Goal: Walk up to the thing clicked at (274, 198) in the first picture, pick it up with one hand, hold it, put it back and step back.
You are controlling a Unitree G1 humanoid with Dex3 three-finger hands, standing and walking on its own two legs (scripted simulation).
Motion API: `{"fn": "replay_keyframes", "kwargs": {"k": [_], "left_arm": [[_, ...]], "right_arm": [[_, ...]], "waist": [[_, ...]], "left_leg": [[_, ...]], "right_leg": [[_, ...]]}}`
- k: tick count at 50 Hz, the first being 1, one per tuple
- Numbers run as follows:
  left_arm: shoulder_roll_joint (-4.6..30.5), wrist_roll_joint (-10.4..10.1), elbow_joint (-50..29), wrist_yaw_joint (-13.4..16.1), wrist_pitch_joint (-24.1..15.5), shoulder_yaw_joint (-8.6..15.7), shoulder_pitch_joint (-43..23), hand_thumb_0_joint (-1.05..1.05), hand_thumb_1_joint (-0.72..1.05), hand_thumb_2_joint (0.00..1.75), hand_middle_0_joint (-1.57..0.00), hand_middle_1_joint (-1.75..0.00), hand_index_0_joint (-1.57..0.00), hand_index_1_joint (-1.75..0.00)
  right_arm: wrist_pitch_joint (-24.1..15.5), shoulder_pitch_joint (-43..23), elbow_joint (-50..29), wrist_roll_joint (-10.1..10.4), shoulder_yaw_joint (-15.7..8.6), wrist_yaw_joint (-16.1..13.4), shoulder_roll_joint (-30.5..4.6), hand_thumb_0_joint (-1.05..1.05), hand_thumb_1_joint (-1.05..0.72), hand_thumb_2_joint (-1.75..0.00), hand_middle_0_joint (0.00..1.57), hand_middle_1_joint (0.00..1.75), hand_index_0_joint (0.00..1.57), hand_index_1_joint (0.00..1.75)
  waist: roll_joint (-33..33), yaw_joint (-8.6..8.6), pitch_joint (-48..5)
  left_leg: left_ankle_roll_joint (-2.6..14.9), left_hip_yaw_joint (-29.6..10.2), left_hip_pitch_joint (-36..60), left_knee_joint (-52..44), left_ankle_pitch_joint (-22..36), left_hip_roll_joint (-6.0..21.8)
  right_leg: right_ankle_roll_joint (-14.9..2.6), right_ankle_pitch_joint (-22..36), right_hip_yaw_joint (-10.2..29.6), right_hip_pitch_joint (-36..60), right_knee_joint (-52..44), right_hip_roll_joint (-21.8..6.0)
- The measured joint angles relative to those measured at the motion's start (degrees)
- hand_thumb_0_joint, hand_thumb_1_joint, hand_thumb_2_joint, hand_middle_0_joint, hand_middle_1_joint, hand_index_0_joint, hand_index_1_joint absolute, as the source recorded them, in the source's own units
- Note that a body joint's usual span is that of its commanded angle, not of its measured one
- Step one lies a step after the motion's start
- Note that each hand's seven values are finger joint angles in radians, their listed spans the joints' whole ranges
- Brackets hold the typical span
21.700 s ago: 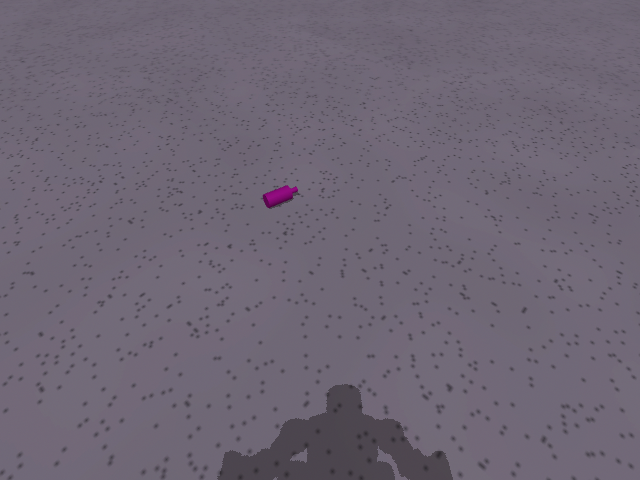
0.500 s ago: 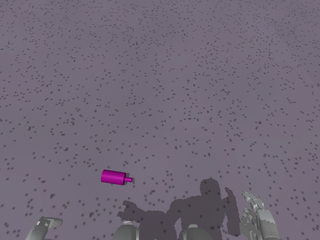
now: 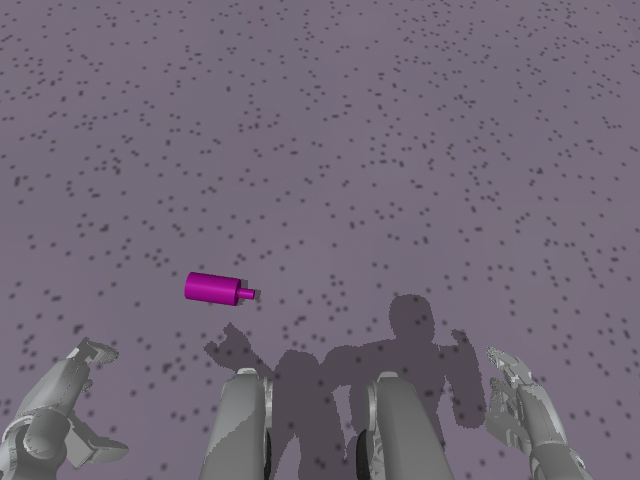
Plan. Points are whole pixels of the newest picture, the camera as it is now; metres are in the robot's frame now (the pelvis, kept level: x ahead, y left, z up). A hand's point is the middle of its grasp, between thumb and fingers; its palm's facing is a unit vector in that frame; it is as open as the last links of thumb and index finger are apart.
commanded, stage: rise first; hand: left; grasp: from above
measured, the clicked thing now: (221, 290) +0.50 +0.23 -0.54
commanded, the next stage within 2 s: none
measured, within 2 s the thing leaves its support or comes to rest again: neither
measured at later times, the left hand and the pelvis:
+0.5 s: hand (143, 336) +0.34 +0.32 -0.31, palm faces -0.54 -0.24 -0.81, open 13.5 cm; pelvis -0.06 +0.00 -0.18, yaw -4 degrees
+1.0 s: hand (159, 312) +0.40 +0.32 -0.38, palm faces -0.50 -0.05 -0.86, open 14.1 cm; pelvis -0.05 +0.01 -0.23, yaw -7 degrees
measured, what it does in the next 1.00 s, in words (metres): lowers itself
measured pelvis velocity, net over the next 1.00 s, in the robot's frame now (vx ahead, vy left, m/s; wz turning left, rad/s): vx -0.05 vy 0.01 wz -0.12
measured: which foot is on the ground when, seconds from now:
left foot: down 0.00-1.00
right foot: down 0.00-1.00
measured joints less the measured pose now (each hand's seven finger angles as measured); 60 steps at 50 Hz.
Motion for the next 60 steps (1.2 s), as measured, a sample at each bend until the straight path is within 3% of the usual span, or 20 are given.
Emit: {"fn": "replay_keyframes", "kwargs": {"k": [5, 14, 21, 27, 33, 38, 44, 60], "left_arm": [[2.8, 6.5, 4.0, 0.7, -6.3, 0.9, -8.4, 0.00, -0.52, 0.96, -0.19, -0.95, -0.17, -0.97], [9.0, 17.3, 14.7, 0.7, -12.1, 2.3, -24.4, 0.00, -0.50, 0.95, -0.20, -0.96, -0.19, -0.98], [13.8, 23.8, 20.9, 0.6, -18.3, 2.7, -32.2, 0.00, -0.46, 0.93, -0.21, -0.94, -0.20, -0.96], [16.7, 29.6, 25.6, 3.6, -23.3, 3.3, -36.6, 0.00, -0.42, 0.94, -0.20, -0.91, -0.19, -0.92], [19.1, 35.4, 30.6, 8.5, -24.9, 3.4, -40.5, 0.00, -0.44, 0.98, -0.15, -0.90, -0.14, -0.92], [21.0, 39.2, 34.6, 11.5, -24.4, 2.2, -44.0, 0.00, -0.45, 1.00, -0.13, -0.89, -0.11, -0.91], [22.2, 42.7, 36.7, 13.2, -24.1, 0.8, -46.5, 0.00, -0.47, 1.01, -0.11, -0.90, -0.09, -0.92], [25.0, 48.4, 40.1, 16.8, -26.4, 0.8, -49.4, 0.00, -0.50, 1.01, -0.09, -0.92, -0.08, -0.94]], "right_arm": [[1.1, -1.7, 2.3, 0.0, -0.4, 0.6, -1.0, 0.01, -0.94, -0.90, 0.20, 0.30, 0.20, 0.30], [4.5, -2.3, 6.0, -0.8, -0.1, 2.1, -0.6, 0.01, -0.95, -0.91, 0.20, 0.30, 0.20, 0.29], [7.0, -0.5, 8.2, -2.0, 1.0, 3.0, -0.1, 0.01, -0.95, -0.91, 0.20, 0.30, 0.20, 0.29], [9.4, 0.9, 8.8, -3.2, 1.9, 4.1, -0.3, 0.01, -0.91, -0.90, 0.20, 0.30, 0.20, 0.29], [11.2, 1.2, 9.2, -4.4, 3.0, 5.0, -0.3, 0.01, -0.88, -0.89, 0.20, 0.30, 0.20, 0.29], [12.1, 0.7, 9.4, -5.4, 3.7, 5.5, -0.1, 0.01, -0.87, -0.89, 0.20, 0.30, 0.20, 0.29], [12.9, 0.0, 9.2, -6.3, 4.2, 6.1, 0.1, 0.00, -0.88, -0.89, 0.20, 0.30, 0.20, 0.29], [15.2, -2.2, 8.5, -8.4, 5.5, 7.3, 0.3, 0.00, -0.91, -0.90, 0.20, 0.30, 0.20, 0.30]], "waist": [[0.2, 0.01, -0.3], [0.5, 0.01, 2.4], [0.2, -1.50, 4.6], [-0.1, -3.20, 6.0], [-0.5, -4.87, 6.6], [-1.0, -6.02, 6.9], [-1.5, -6.87, 7.3], [-2.2, -8.21, 8.3]], "left_leg": [[-0.04, -0.4, -11.1, 9.6, -1.6, 0.0], [-0.20, -1.7, -26.1, 22.2, -1.4, 0.0], [-0.26, -3.1, -33.6, 29.9, -0.7, -0.2], [-0.04, -4.3, -38.0, 34.9, -0.2, -0.4], [0.22, -5.0, -41.1, 38.2, 0.1, -0.8], [0.46, -5.4, -43.2, 40.0, 0.2, -1.2], [0.77, -5.8, -44.8, 41.8, -0.5, -1.4], [0.80, -6.5, -46.6, 45.2, -2.5, -1.2]], "right_leg": [[0.08, -1.7, 0.2, -11.1, 9.7, 0.3], [0.26, -1.5, -0.1, -25.8, 22.0, 1.0], [0.59, -0.6, -0.8, -32.7, 28.9, 1.6], [0.90, 0.0, -1.5, -36.4, 33.0, 1.9], [1.20, 0.2, -1.8, -38.8, 35.7, 2.0], [1.37, 0.1, -2.2, -40.3, 37.2, 1.9], [1.51, -0.7, -2.4, -41.3, 38.5, 1.9], [1.77, -2.3, -2.7, -43.0, 41.3, 2.5]]}}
